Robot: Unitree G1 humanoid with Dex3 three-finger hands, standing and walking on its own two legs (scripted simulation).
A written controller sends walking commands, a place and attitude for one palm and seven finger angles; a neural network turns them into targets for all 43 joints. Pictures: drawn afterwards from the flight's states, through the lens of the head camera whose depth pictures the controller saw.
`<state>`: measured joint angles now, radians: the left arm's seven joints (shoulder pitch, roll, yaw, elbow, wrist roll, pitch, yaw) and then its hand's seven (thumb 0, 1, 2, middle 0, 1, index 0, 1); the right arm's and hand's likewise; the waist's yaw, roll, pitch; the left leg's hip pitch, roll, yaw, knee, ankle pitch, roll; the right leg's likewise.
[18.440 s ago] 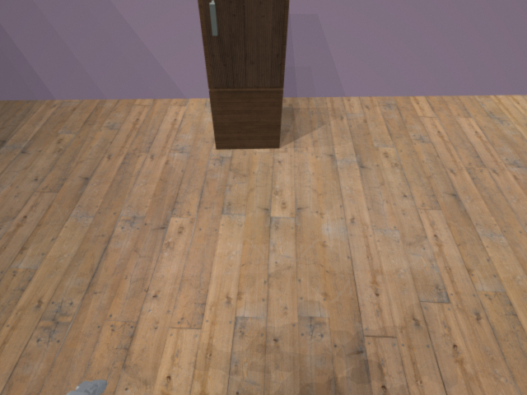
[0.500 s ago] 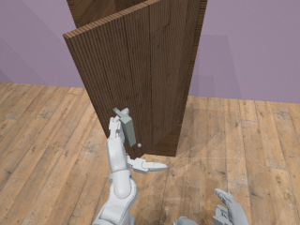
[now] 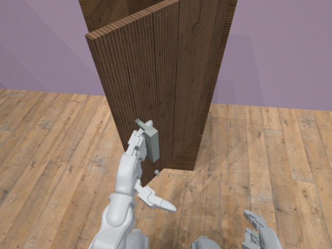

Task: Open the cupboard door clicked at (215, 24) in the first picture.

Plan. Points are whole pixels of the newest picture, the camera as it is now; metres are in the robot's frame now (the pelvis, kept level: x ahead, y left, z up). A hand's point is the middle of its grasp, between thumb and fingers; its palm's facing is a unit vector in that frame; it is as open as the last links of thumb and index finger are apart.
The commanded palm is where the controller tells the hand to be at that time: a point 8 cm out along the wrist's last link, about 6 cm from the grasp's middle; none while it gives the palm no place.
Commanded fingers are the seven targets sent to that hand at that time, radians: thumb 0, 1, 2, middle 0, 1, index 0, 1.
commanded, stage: slide the hand sideways off the handle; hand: left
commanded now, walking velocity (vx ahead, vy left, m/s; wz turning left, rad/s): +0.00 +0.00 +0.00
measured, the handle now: (146, 140) +0.36 +0.06 +0.06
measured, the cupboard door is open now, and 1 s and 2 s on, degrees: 51 51 51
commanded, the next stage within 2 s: draw the hand back to the body in 0.78 s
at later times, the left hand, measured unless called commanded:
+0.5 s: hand (132, 193) +0.23 +0.08 +0.06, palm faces -0.10 -0.99 +0.01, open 16.3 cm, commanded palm +0.21 +0.14 +0.05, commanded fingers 0.00 -0.50 0.30 -0.15 -0.30 -0.15 -0.30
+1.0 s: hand (120, 205) +0.21 +0.10 +0.06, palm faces -0.12 -0.99 -0.04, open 16.3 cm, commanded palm +0.19 +0.17 +0.08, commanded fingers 0.00 -0.50 0.30 -0.15 -0.30 -0.15 -0.30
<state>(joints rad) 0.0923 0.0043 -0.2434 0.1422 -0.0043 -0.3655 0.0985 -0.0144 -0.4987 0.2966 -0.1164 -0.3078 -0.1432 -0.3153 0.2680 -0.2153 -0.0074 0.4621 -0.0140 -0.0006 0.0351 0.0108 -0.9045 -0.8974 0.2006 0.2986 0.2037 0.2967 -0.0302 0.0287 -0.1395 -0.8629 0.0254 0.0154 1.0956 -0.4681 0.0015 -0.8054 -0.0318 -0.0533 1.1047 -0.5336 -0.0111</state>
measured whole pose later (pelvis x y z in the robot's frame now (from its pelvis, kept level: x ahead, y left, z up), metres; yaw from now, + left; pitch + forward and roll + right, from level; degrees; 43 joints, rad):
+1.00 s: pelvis +0.01 -0.01 -0.02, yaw +1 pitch +14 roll -1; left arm 0.52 0.18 -0.09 -0.28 -0.14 -0.35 -0.13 -0.02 -0.50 0.30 -0.15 -0.30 -0.15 -0.30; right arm 0.26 -0.21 -0.01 0.38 0.01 -0.03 -0.03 0.01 -0.90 -0.90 0.20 0.30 0.20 0.30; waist -0.01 0.05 -0.16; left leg -0.93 0.04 -0.03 1.20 -0.53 -0.02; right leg -0.85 -0.01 -0.09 1.19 -0.59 -0.03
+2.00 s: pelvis +0.04 +0.01 +0.08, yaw +0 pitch -2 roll +0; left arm 0.53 0.33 0.27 -0.44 -0.06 -0.04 0.13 0.00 0.46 0.71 -0.20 -0.30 -0.19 -0.30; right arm 0.21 -0.21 0.05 0.58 0.00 -0.11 -0.09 0.01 -0.90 -0.90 0.20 0.30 0.21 0.30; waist 0.06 0.05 -0.03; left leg -0.19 0.01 0.03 0.53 -0.30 0.01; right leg -0.12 -0.02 -0.05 0.49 -0.33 0.01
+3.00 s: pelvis -0.01 +0.01 +0.08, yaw -1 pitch +0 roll -1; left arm 0.57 0.42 0.40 -0.50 -0.06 -0.12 0.14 0.01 0.89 0.90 -0.22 -0.30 -0.21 -0.30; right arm 0.16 -0.23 -0.02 0.55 0.01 0.02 -0.09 0.01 -0.90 -0.90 0.20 0.30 0.20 0.30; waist 0.00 0.01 0.05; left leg -0.29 0.03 0.04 0.48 -0.18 0.02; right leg -0.22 -0.01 -0.04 0.42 -0.20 0.02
